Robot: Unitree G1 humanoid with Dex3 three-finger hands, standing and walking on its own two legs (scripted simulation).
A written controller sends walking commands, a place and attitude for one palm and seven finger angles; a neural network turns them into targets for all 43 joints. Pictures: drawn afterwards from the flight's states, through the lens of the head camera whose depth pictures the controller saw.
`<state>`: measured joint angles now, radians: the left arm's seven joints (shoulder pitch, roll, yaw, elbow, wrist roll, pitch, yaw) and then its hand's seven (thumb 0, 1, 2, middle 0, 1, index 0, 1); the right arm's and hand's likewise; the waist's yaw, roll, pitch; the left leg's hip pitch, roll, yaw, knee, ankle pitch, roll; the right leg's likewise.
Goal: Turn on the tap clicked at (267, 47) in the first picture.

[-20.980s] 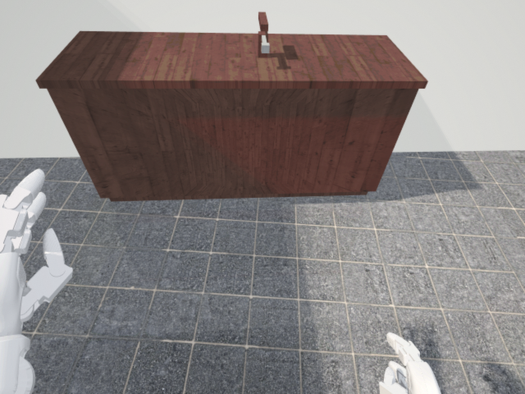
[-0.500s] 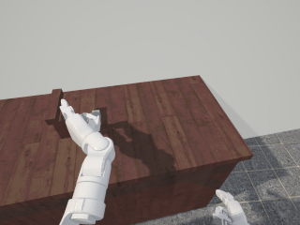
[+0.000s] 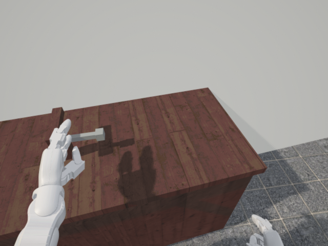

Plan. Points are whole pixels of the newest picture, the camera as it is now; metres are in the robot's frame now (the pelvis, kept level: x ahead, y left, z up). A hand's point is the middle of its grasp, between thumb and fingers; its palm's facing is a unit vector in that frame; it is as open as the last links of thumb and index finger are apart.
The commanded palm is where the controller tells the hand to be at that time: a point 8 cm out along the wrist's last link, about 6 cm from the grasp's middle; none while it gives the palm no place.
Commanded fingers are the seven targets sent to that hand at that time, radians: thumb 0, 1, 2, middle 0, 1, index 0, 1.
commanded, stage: draw the hand back beside the body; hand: left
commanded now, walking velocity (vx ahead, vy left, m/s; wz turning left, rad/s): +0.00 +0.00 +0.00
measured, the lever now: (100, 134) +0.42 +0.25 +0.02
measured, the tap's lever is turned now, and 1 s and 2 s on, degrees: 86 86 86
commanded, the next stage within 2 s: step back with the hand held close in 1.06 s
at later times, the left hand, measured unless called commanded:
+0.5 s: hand (56, 168) +0.22 +0.24 +0.14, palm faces +0.37 -0.89 -0.28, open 7.5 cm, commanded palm +0.18 +0.28 +0.16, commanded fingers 0.00 0.90 0.90 -0.20 -0.29 -0.20 -0.29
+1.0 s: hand (42, 170) +0.20 +0.26 +0.16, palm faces +0.43 -0.85 -0.31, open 7.4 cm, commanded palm +0.16 +0.30 +0.17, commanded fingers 0.00 0.90 0.90 -0.20 -0.30 -0.20 -0.30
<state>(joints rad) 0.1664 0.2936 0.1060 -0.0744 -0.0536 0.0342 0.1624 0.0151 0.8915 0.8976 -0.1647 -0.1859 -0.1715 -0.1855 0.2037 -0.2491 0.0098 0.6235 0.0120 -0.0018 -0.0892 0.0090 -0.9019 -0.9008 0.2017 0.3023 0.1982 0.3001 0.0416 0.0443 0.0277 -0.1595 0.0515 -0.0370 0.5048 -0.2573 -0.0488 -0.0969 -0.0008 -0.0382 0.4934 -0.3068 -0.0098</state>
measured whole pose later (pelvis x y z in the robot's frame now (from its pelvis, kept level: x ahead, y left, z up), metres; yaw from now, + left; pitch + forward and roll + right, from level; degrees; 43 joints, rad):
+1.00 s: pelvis +0.00 +0.01 +0.00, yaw +1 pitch -5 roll -1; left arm 0.39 0.30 0.25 -0.39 -0.06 -0.05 0.12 0.01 0.89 0.90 -0.20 -0.30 -0.21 -0.30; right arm 0.14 -0.22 0.04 0.64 -0.01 -0.09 -0.08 0.01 -0.90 -0.90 0.20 0.30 0.20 0.30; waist 0.08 0.05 0.05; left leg -0.14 0.03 -0.04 0.47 -0.24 -0.03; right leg -0.06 -0.02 -0.05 0.43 -0.28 0.01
